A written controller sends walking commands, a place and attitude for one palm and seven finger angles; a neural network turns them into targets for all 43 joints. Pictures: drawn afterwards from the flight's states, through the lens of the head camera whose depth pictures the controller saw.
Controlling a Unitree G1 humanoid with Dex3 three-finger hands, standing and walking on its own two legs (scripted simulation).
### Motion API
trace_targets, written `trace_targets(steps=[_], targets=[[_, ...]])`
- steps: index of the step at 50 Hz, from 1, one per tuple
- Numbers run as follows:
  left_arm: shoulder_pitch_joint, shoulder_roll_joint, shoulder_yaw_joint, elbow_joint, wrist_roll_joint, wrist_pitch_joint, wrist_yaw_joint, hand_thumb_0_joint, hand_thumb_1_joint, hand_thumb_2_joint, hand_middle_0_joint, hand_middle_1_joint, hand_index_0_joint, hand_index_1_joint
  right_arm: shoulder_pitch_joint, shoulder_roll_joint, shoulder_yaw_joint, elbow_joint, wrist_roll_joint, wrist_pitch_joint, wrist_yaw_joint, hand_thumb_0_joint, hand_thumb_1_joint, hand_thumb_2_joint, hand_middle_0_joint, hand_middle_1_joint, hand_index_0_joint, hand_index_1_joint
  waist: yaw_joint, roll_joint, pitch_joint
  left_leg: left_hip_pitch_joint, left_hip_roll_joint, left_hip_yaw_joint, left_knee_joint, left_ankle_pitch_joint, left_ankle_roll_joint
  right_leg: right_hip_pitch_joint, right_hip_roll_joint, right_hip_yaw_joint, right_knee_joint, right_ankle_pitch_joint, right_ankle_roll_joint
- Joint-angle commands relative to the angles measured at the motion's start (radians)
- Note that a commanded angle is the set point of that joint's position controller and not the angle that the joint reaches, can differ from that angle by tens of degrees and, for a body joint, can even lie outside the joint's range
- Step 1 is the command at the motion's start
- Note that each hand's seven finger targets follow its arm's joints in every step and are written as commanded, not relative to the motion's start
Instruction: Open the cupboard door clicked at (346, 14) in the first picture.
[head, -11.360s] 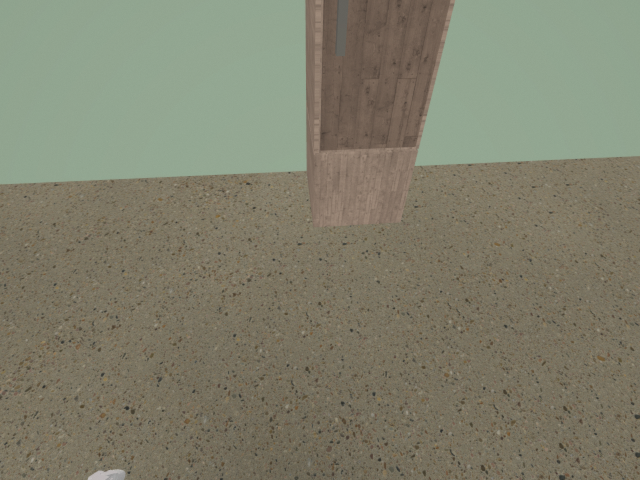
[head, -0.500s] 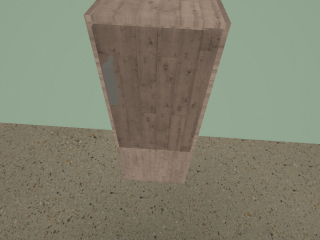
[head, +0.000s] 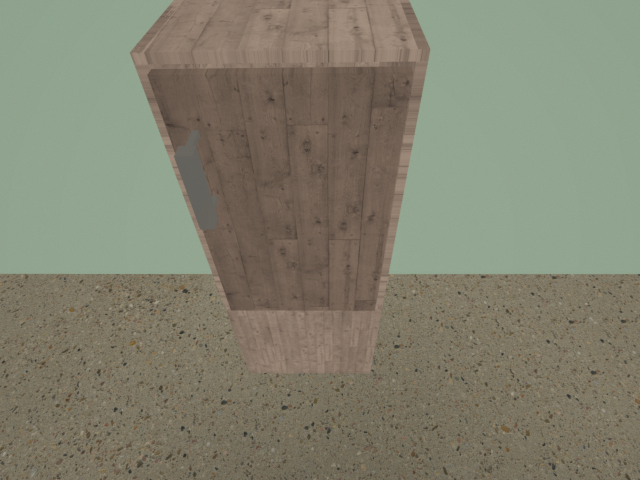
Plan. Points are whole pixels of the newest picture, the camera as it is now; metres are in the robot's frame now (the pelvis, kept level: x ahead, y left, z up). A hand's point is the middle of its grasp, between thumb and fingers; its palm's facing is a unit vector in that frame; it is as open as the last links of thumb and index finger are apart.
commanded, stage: look again from close up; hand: left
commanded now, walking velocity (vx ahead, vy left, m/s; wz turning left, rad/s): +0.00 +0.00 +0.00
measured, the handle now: (201, 181) +0.52 +0.22 +0.09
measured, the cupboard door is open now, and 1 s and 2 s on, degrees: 0 0 0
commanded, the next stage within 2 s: raise the hand with hooked fingers in 0.28 s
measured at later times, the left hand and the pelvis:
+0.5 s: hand out of the picture +0.11 +0.19 -0.10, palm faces +0.26 -0.94 -0.21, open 7.3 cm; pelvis +0.01 -0.01 +0.00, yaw +2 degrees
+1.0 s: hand (163, 444) +0.17 +0.19 -0.01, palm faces +0.09 -0.99 -0.07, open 9.8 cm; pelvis -0.02 -0.02 -0.07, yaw +4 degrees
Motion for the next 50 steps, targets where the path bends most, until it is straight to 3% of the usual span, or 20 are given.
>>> trace_targets(steps=[1,18,19,20,21,22,23,24,26,29,31,32,34,36,38,41,42,45,47,50], targets=[[0.062,0.103,0.018,-0.015,-0.005,-0.007,0.001,0.000,0.900,0.900,-0.200,-0.300,-0.200,-0.300,0.038,-0.090,-0.022,-0.023,-0.002,-0.016,-0.011,0.000,-0.900,-0.900,0.200,0.300,0.200,0.300,0.013,-0.021,0.027,-0.039,0.104,-0.102,-0.098,0.089,0.011,0.019,-0.085,0.098,-0.094,0.127,-0.031],[0.083,0.086,0.016,0.019,-0.003,-0.007,0.001,0.000,0.900,0.900,-0.200,-0.300,-0.200,-0.300,0.019,-0.078,-0.024,0.010,0.002,-0.011,-0.020,0.000,-0.900,-0.900,0.200,0.300,0.200,0.300,0.010,-0.016,0.035,0.008,0.111,-0.090,-0.092,0.119,0.004,0.025,-0.080,0.100,-0.121,0.193,-0.031],[0.171,0.115,0.020,0.060,0.005,-0.013,0.039,0.000,0.900,0.900,-0.200,-0.300,-0.200,-0.300,-0.091,-0.123,-0.039,-0.059,0.014,-0.010,-0.012,0.000,-0.900,-0.900,0.200,0.300,0.200,0.300,0.055,-0.069,0.081,-0.088,0.126,-0.053,0.117,0.069,-0.028,0.007,-0.147,0.153,-0.128,0.473,0.005],[-0.590,0.346,0.144,-1.491,-0.218,-0.242,0.025,0.000,0.877,0.890,-0.202,-0.315,-0.202,-0.315,-0.055,-0.287,-0.053,-0.417,0.062,-0.160,-0.065,0.000,-0.900,-0.900,0.200,0.300,0.200,0.300,-0.080,0.115,-0.445,0.172,-0.004,-0.090,-0.020,0.198,0.009,0.135,-0.038,0.087,-0.037,0.363,-0.020],[-0.162,0.285,0.150,-1.274,-0.131,-0.199,0.078,0.000,0.853,0.880,-0.203,-0.330,-0.203,-0.330,-0.140,-0.199,-0.040,-0.370,0.050,-0.242,-0.098,0.000,-0.900,-0.900,0.200,0.300,0.200,0.300,0.024,0.242,-0.430,0.180,0.016,-0.068,-0.019,0.307,0.018,0.116,0.009,0.049,0.018,0.214,-0.044],[0.094,0.053,0.020,-1.100,-0.155,-0.057,0.108,0.000,0.830,0.870,-0.205,-0.345,-0.205,-0.345,-0.139,-0.156,-0.052,-0.370,0.070,-0.270,-0.089,0.000,-0.900,-0.900,0.200,0.300,0.200,0.300,-0.007,0.210,-0.233,0.059,0.036,-0.091,-0.023,0.253,-0.013,-0.002,0.009,-0.014,0.011,0.098,-0.026],[0.105,-0.045,-0.037,-1.101,-0.190,-0.041,0.083,0.000,0.807,0.860,-0.207,-0.360,-0.207,-0.360,-0.095,-0.174,-0.050,-0.354,0.079,-0.284,-0.085,0.000,-0.900,-0.900,0.200,0.300,0.200,0.300,-0.025,0.100,-0.109,0.009,0.031,-0.095,-0.008,0.166,-0.008,-0.057,0.014,-0.039,-0.004,0.089,-0.013],[0.040,-0.003,-0.013,-1.165,-0.201,-0.087,0.067,0.000,0.783,0.850,-0.208,-0.375,-0.208,-0.375,-0.123,-0.204,-0.060,-0.414,0.074,-0.307,-0.084,0.000,-0.900,-0.900,0.200,0.300,0.200,0.300,-0.045,0.024,-0.012,-0.050,0.019,-0.115,0.028,0.086,0.004,-0.131,0.016,-0.043,-0.014,0.046,-0.003],[0.084,0.035,0.066,-1.077,-0.196,-0.198,0.020,0.000,0.737,0.830,-0.212,-0.405,-0.212,-0.405,-0.102,-0.223,-0.082,-0.452,0.037,-0.327,-0.079,0.000,-0.900,-0.900,0.200,0.300,0.200,0.300,-0.056,-0.180,-0.022,-0.165,-0.001,-0.120,0.124,0.015,0.007,-0.251,0.024,-0.057,0.026,-0.059,0.006],[0.370,-0.034,0.101,-0.883,-0.226,-0.392,-0.147,0.000,0.667,0.800,-0.217,-0.450,-0.217,-0.450,-0.147,-0.205,-0.106,-0.544,0.023,-0.330,-0.031,0.000,-0.900,-0.900,0.200,0.300,0.200,0.300,0.054,-0.272,-0.064,-0.359,-0.021,-0.097,0.264,0.003,-0.021,-0.318,0.026,-0.045,0.185,-0.074,-0.007],[0.378,0.018,0.156,-0.894,-0.252,-0.543,-0.282,0.000,0.620,0.780,-0.220,-0.480,-0.220,-0.480,-0.173,-0.211,-0.121,-0.595,0.022,-0.323,0.000,0.000,-0.900,-0.900,0.200,0.300,0.200,0.300,0.071,-0.194,-0.120,-0.461,-0.033,-0.085,0.369,0.000,-0.031,-0.335,0.017,-0.013,0.290,-0.015,-0.020],[0.365,0.095,0.222,-0.878,-0.251,-0.594,-0.350,0.000,0.597,0.770,-0.222,-0.495,-0.222,-0.495,-0.172,-0.222,-0.133,-0.618,0.023,-0.311,0.016,0.000,-0.900,-0.900,0.200,0.300,0.200,0.300,0.081,-0.115,-0.151,-0.481,-0.039,-0.083,0.416,0.022,-0.036,-0.318,0.007,0.016,0.336,0.037,-0.033],[0.358,0.155,0.283,-0.958,-0.272,-0.575,-0.401,0.000,0.550,0.750,-0.225,-0.525,-0.225,-0.525,-0.203,-0.221,-0.133,-0.697,0.039,-0.284,0.014,0.000,-0.900,-0.900,0.200,0.300,0.200,0.300,0.105,-0.080,-0.259,-0.522,-0.046,-0.051,0.455,0.026,-0.018,-0.287,-0.004,0.059,0.361,0.047,-0.026],[0.264,0.151,0.276,-1.101,-0.311,-0.511,-0.400,0.000,0.503,0.730,-0.228,-0.555,-0.228,-0.555,-0.218,-0.211,-0.123,-0.758,0.050,-0.260,-0.001,0.000,-0.900,-0.900,0.200,0.300,0.200,0.300,0.092,-0.016,-0.285,-0.516,-0.051,-0.044,0.459,-0.027,-0.011,-0.305,-0.001,0.082,0.334,-0.049,-0.014],[0.151,0.179,0.289,-1.259,-0.324,-0.478,-0.359,0.000,0.457,0.710,-0.232,-0.585,-0.232,-0.585,-0.187,-0.210,-0.114,-0.781,0.047,-0.240,-0.013,0.000,-0.900,-0.900,0.200,0.300,0.200,0.300,0.058,0.035,-0.290,-0.498,-0.036,-0.069,0.472,-0.032,-0.001,-0.342,0.011,0.086,0.329,-0.083,-0.011],[0.090,0.172,0.264,-1.433,-0.296,-0.499,-0.297,0.000,0.387,0.680,-0.237,-0.630,-0.237,-0.630,-0.119,-0.188,-0.106,-0.758,0.038,-0.233,-0.030,0.000,-0.900,-0.900,0.200,0.300,0.200,0.300,0.008,0.066,-0.347,-0.418,-0.010,-0.094,0.495,0.064,0.008,-0.340,0.026,0.056,0.354,0.084,-0.006],[0.033,0.181,0.245,-1.461,-0.292,-0.508,-0.297,0.000,0.363,0.670,-0.238,-0.645,-0.238,-0.645,-0.103,-0.197,-0.094,-0.746,0.029,-0.232,-0.035,0.000,-0.900,-0.900,0.200,0.300,0.200,0.300,-0.020,0.028,-0.333,-0.433,-0.003,-0.113,0.509,0.066,0.012,-0.361,0.035,0.050,0.369,0.095,-0.005],[0.015,0.170,0.213,-1.388,-0.288,-0.507,-0.332,0.000,0.293,0.640,-0.243,-0.690,-0.243,-0.690,-0.099,-0.202,-0.082,-0.704,0.038,-0.249,-0.048,0.000,-0.900,-0.900,0.200,0.300,0.200,0.300,-0.049,0.055,-0.281,-0.442,0.006,-0.125,0.508,0.012,0.010,-0.415,0.039,0.036,0.346,0.017,-0.005],[0.006,0.211,0.239,-1.299,-0.306,-0.462,-0.378,0.000,0.247,0.620,-0.247,-0.720,-0.247,-0.720,-0.114,-0.216,-0.069,-0.693,0.045,-0.256,-0.058,0.000,-0.900,-0.900,0.200,0.300,0.200,0.300,-0.042,0.044,-0.245,-0.472,0.004,-0.134,0.496,-0.031,0.009,-0.401,0.041,0.051,0.313,-0.057,-0.009],[0.034,0.244,0.292,-1.249,-0.329,-0.374,-0.408,0.000,0.177,0.590,-0.252,-0.765,-0.252,-0.765,-0.132,-0.217,-0.062,-0.697,0.058,-0.264,-0.068,0.000,-0.900,-0.900,0.200,0.300,0.200,0.300,-0.009,0.027,-0.293,-0.461,-0.002,-0.129,0.448,-0.048,0.009,-0.326,0.022,0.065,0.255,-0.117,0.000]])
